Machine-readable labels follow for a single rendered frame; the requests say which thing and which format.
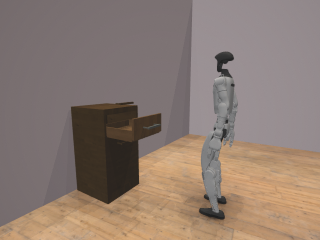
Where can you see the robot left forearm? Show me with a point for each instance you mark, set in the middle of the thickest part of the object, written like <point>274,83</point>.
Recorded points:
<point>221,120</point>

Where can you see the robot right upper arm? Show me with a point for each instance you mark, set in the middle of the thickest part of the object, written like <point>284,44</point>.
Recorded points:
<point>235,101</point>

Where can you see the robot left upper arm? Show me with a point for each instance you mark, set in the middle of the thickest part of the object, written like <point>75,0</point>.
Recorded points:
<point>220,84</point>

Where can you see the humanoid robot head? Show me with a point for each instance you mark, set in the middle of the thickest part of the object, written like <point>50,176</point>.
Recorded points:
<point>223,58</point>

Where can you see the cabinet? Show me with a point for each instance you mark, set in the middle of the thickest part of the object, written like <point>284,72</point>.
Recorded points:
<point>105,169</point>

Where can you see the robot right forearm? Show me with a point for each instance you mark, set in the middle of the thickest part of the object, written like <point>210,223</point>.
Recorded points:
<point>231,118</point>

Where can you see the right robot hand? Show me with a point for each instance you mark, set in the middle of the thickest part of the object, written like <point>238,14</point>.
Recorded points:
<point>230,136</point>

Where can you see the robot right shin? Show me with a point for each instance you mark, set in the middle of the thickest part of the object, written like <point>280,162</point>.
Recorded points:
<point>219,180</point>

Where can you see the left robot hand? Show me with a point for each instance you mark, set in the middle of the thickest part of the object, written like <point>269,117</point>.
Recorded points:
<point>216,145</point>

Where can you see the drawer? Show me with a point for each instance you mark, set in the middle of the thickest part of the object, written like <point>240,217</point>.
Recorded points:
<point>132,130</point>

